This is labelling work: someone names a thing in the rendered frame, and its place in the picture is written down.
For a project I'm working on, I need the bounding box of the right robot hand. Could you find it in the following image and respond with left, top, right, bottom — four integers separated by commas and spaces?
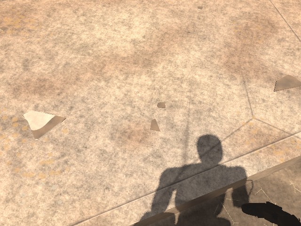
241, 202, 301, 226

